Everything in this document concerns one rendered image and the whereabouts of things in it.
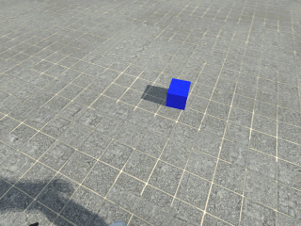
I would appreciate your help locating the carton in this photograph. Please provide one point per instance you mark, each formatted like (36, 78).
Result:
(177, 93)

